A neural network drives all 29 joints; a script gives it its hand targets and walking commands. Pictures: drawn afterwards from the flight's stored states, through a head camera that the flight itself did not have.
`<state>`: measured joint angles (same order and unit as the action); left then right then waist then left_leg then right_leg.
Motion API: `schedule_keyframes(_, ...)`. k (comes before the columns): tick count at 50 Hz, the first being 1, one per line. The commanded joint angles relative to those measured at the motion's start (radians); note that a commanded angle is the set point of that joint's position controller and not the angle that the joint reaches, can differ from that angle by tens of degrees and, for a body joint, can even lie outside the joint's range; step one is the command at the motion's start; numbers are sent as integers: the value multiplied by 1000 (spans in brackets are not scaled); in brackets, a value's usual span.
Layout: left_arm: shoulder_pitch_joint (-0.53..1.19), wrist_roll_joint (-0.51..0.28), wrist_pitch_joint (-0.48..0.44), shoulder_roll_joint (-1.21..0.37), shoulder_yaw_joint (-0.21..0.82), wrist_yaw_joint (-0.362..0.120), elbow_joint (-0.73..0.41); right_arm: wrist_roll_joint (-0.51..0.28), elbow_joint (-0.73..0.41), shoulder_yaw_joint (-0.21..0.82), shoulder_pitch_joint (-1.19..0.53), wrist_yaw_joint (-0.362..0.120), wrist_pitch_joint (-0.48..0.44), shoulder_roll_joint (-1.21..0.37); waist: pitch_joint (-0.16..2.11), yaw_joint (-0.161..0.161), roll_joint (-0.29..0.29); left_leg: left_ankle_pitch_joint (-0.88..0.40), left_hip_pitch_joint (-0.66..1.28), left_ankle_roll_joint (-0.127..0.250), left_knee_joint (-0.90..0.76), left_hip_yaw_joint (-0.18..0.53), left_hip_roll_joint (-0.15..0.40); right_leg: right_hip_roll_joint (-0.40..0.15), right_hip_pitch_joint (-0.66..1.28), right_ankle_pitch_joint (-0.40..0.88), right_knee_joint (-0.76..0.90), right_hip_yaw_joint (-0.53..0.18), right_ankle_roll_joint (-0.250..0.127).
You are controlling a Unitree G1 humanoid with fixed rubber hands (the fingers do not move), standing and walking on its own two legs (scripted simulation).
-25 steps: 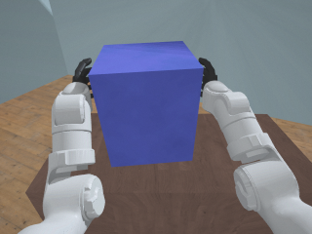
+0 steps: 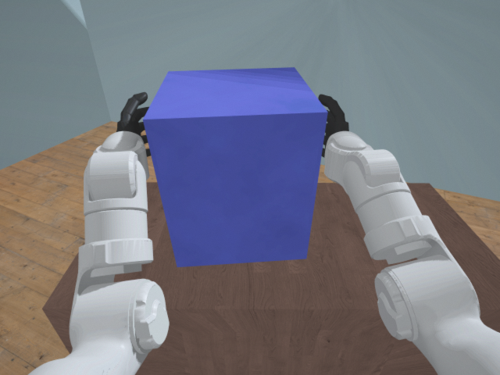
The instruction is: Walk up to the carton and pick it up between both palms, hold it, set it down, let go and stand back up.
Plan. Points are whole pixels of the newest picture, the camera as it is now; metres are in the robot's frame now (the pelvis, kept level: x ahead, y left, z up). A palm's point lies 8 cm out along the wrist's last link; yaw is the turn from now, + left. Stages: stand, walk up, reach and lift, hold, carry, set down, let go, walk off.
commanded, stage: hold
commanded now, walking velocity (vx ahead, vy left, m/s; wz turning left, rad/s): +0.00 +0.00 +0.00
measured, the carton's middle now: (237, 164) +0.40 +0.01 +0.23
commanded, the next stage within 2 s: none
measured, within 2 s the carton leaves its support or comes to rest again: neither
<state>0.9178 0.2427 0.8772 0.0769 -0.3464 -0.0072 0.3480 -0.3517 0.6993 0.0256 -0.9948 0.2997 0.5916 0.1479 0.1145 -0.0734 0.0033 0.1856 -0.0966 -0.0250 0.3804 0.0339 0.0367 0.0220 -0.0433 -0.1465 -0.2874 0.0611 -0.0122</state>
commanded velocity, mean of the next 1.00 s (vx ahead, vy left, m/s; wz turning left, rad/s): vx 0.00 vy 0.00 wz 0.00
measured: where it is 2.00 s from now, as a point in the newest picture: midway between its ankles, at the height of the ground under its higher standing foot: outside the picture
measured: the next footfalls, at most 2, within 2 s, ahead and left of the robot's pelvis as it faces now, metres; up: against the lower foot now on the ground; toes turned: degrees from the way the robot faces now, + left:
none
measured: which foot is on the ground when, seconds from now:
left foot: down 0.00-1.00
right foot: down 0.00-1.00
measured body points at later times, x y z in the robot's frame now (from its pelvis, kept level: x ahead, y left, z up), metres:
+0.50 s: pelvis +0.00 +0.00 +0.00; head -0.09 +0.02 +0.44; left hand +0.38 +0.16 +0.29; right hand +0.38 -0.14 +0.28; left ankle +0.02 +0.13 -0.75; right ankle +0.01 -0.11 -0.75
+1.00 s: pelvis +0.00 +0.00 +0.00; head -0.08 +0.01 +0.44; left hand +0.38 +0.16 +0.29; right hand +0.38 -0.14 +0.28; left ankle +0.02 +0.13 -0.75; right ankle +0.01 -0.11 -0.75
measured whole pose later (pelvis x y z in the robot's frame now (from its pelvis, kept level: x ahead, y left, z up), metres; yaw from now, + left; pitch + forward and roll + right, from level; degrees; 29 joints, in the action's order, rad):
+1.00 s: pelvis +0.00 +0.00 +0.00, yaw +0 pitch -5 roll -1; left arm 0.89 0.23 0.88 0.08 -0.34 -0.01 0.32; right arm -0.36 0.67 0.04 -0.97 0.31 0.62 0.15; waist 0.13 -0.08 0.00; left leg 0.19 -0.11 -0.03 0.38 0.04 0.04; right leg 0.03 -0.05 -0.15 -0.28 0.06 -0.01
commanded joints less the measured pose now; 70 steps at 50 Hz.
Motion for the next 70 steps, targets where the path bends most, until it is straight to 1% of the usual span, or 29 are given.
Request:
schedule_keyframes(1, 761, -196, -106, -613, 409, -136, -149, -170, -400, 232, -885, -145, -47, -704, 429, 1, -28, -267, 73, -7, -30, -26, -84, 65, 133, 184, 16, -33, 66)
schedule_keyframes(3, 763, -202, -105, -616, 415, -136, -154, -178, -400, 235, -879, -139, -43, -690, 424, -3, -40, -301, 90, -16, -14, -23, -88, 65, 134, 211, 13, -34, 65)
schedule_keyframes(6, 772, -189, -99, -617, 404, -143, -125, -162, -350, 209, -869, -142, -34, -677, 363, -14, -51, -226, 65, -17, -40, -24, -81, 62, 103, 131, 28, -30, 58)
schedule_keyframes(9, 782, -191, -107, -624, 401, -142, -124, -158, -357, 209, -894, -151, -42, -696, 394, 0, -41, -193, 40, -5, -52, -24, -77, 61, 116, 105, 22, -33, 53)
schedule_keyframes(12, 809, -214, -116, -630, 426, -132, -159, -167, -371, 212, -900, -150, -44, -691, 453, -18, -53, -264, 74, -20, -26, -20, -79, 64, 127, 179, 8, -35, 54)
schedule_keyframes(15, 763, -205, -109, -641, 423, -130, -153, -176, -367, 217, -870, -148, -41, -680, 421, -14, -68, -296, 83, -25, -22, -18, -77, 68, 118, 188, 15, -34, 50)
schedule_keyframes(16, 753, -186, -104, -625, 402, -133, -138, -178, -339, 215, -854, -146, -35, -671, 395, -7, -72, -286, 73, -25, -26, -20, -81, 63, 123, 172, 18, -36, 53)
schedule_keyframes(18, 759, -197, -102, -641, 428, -134, -175, -181, -367, 222, -856, -147, -42, -679, 427, -15, -83, -281, 75, -25, -30, -19, -78, 67, 131, 162, 16, -33, 50)
schedule_keyframes(20, 783, -199, -107, -628, 418, -133, -166, -168, -356, 210, -871, -150, -42, -682, 413, -11, -63, -249, 68, -20, -36, -19, -79, 65, 120, 134, 18, -31, 52)
schedule_keyframes(21, 783, -190, -105, -623, 408, -133, -138, -157, -322, 192, -855, -153, -37, -672, 376, -16, -74, -217, 52, -22, -46, -23, -78, 61, 105, 107, 24, -35, 52)
schedule_keyframes(24, 786, -209, -112, -637, 428, -129, -160, -162, -360, 205, -870, -158, -44, -682, 430, -11, -76, -227, 49, -19, -39, -21, -77, 62, 114, 121, 15, -34, 49)
schedule_keyframes(28, 769, -194, -108, -622, 400, -127, -102, -156, -334, 202, -890, -156, -41, -678, 387, -2, -44, -216, 50, -13, -44, -24, -75, 68, 109, 108, 25, -34, 49)
schedule_keyframes(31, 797, -207, -118, -625, 403, -122, -131, -168, -357, 216, -910, -158, -49, -705, 424, 12, -40, -222, 49, -6, -41, -25, -79, 65, 105, 120, 19, -33, 56)
schedule_keyframes(34, 759, -219, -115, -629, 419, -122, -137, -178, -414, 231, -906, -147, -49, -699, 474, 0, -36, -283, 80, -6, -14, -20, -85, 61, 124, 196, 14, -43, 62)
schedule_keyframes(35, 768, -218, -115, -627, 416, -122, -156, -183, -422, 245, -910, -143, -47, -710, 478, 10, -28, -300, 88, -7, -9, -22, -86, 66, 128, 213, 11, -38, 65)
schedule_keyframes(37, 733, -203, -105, -618, 406, -124, -159, -193, -409, 251, -871, -136, -35, -694, 440, 4, -33, -338, 99, -14, -5, -22, -89, 66, 142, 256, 12, -40, 68)
schedule_keyframes(39, 737, -198, -100, -611, 412, -131, -186, -197, -389, 239, -829, -131, -26, -678, 415, -16, -57, -329, 96, -25, -10, -22, -90, 63, 139, 242, 15, -43, 64)
schedule_keyframes(40, 746, -185, -97, -595, 390, -136, -170, -189, -363, 232, -823, -132, -20, -678, 390, -9, -44, -288, 80, -19, -23, -24, -90, 59, 128, 205, 22, -40, 69)
schedule_keyframes(43, 745, -204, -90, -613, 422, -145, -172, -181, -391, 223, -844, -137, -23, -679, 392, -21, -55, -274, 64, -23, -26, -20, -83, 63, 121, 177, 22, -37, 57)
schedule_keyframes(47, 762, -205, -97, -617, 424, -138, -175, -184, -424, 236, -871, -137, -22, -696, 428, -6, -55, -263, 66, -18, -25, -21, -86, 60, 130, 182, 17, -41, 59)
schedule_keyframes(48, 777, -229, -105, -635, 447, -134, -224, -198, -473, 261, -893, -138, -31, -723, 495, -3, -45, -301, 79, -13, -11, -17, -89, 63, 143, 219, 7, -40, 64)
schedule_keyframes(49, 751, -214, -97, -627, 429, -131, -178, -198, -465, 256, -890, -134, -27, -704, 453, -2, -49, -297, 79, -14, -8, -19, -92, 63, 131, 219, 12, -42, 64)
schedule_keyframes(53, 738, -183, -90, -620, 405, -138, -147, -177, -390, 228, -853, -138, -20, -684, 378, 2, -49, -232, 67, -10, -36, -21, -81, 60, 101, 134, 28, -36, 58)
schedule_keyframes(56, 756, -190, -90, -627, 420, -139, -154, -176, -372, 218, -867, -144, -25, -673, 378, -8, -69, -252, 68, -23, -35, -18, -77, 66, 105, 142, 24, -32, 49)
schedule_keyframes(58, 757, -209, -94, -657, 447, -137, -176, -177, -414, 217, -883, -147, -33, -677, 410, -16, -75, -271, 71, -26, -29, -18, -73, 71, 110, 151, 18, -33, 46)
schedule_keyframes(62, 749, -188, -97, -625, 406, -138, -129, -156, -346, 203, -859, -153, -27, -667, 367, -5, -53, -235, 60, -19, -41, -19, -72, 66, 99, 118, 27, -32, 44)
schedule_keyframes(64, 750, -191, -100, -626, 401, -139, -141, -168, -377, 220, -876, -151, -34, -685, 406, 8, -43, -247, 58, -10, -38, -22, -78, 63, 117, 137, 21, -37, 51)
schedule_keyframes(66, 761, -199, -101, -636, 423, -134, -146, -168, -375, 210, -877, -151, -38, -668, 424, -10, -73, -261, 72, -23, -32, -20, -75, 67, 117, 138, 18, -34, 45)
schedule_keyframes(70, 758, -200, -99, -633, 418, -130, -146, -164, -352, 204, -861, -153, -38, -673, 413, -9, -64, -237, 59, -16, -37, -22, -77, 59, 114, 128, 23, -40, 49)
